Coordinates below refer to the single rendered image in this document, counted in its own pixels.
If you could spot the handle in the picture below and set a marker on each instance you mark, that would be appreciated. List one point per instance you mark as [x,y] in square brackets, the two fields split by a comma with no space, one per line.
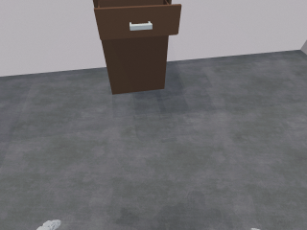
[142,26]

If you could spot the cabinet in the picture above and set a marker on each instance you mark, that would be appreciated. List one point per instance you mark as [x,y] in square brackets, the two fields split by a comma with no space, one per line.
[136,64]

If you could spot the drawer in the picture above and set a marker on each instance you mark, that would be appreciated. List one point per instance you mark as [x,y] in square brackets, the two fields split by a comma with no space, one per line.
[113,18]

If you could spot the left robot hand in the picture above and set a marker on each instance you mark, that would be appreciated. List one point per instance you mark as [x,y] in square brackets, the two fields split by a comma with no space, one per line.
[50,225]

